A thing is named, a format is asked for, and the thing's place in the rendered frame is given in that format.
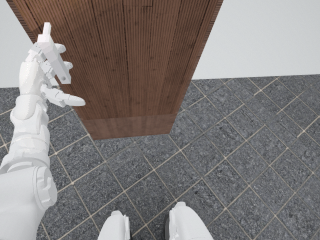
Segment left robot hand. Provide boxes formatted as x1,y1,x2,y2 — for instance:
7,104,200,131
18,42,86,108

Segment robot thigh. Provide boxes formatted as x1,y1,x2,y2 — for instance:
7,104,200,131
169,206,214,240
97,214,130,240

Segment handle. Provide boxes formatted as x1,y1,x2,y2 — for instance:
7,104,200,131
37,22,71,84

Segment robot left thigh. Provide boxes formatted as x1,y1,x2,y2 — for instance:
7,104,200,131
97,214,130,240

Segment robot right thigh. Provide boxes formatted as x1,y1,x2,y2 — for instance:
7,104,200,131
169,206,214,240

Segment robot left upper arm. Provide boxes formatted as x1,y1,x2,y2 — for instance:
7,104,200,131
0,166,58,240

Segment cupboard door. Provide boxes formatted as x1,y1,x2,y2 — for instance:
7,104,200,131
12,0,219,120

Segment left robot forearm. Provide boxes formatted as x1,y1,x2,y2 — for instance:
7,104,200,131
0,94,50,175

